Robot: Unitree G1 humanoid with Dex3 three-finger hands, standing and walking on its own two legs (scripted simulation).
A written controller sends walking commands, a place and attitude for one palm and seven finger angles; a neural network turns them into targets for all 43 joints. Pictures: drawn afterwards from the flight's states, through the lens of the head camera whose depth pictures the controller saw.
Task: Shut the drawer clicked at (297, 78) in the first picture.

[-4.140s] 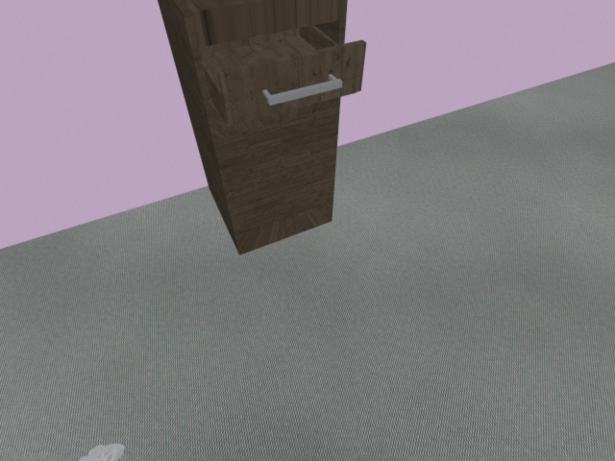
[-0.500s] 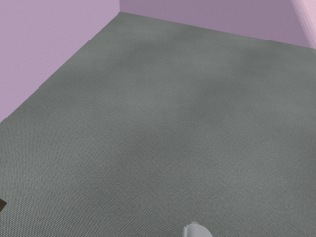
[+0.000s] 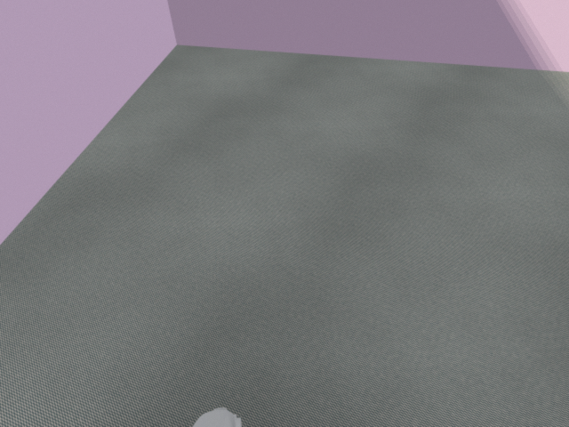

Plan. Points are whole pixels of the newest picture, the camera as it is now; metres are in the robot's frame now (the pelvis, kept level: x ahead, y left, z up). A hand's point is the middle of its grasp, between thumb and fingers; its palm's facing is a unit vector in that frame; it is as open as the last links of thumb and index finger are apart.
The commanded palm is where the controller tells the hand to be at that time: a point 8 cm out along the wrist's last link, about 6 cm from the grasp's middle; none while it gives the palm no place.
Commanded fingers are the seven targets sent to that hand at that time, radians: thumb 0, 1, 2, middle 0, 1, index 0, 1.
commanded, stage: turn to face it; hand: left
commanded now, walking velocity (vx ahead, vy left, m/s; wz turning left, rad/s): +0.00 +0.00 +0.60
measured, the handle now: out of the picture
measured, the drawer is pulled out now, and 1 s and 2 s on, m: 0.15 0.15 0.15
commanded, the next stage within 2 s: none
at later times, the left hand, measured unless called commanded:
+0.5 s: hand out of the picture +0.07 +0.25 -0.16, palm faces +0.29 -0.92 -0.26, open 7.4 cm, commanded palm none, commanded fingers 0.00 0.90 0.90 -0.20 -0.30 -0.20 -0.30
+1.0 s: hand out of the picture -0.02 +0.17 -0.16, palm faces +0.58 -0.77 -0.25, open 7.4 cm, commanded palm none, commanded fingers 0.00 0.90 0.90 -0.20 -0.30 -0.20 -0.30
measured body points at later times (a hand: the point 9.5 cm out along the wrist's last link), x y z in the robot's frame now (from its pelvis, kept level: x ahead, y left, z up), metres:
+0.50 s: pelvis +0.05 +0.03 +0.00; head +0.09 +0.04 +0.45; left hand +0.06 +0.30 -0.14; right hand +0.19 -0.19 -0.14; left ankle +0.10 +0.13 -0.73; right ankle +0.07 -0.13 -0.68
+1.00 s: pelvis +0.06 -0.02 +0.00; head +0.10 +0.01 +0.45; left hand -0.06 +0.21 -0.14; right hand +0.30 -0.18 -0.14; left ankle -0.02 +0.09 -0.71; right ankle +0.09 -0.13 -0.73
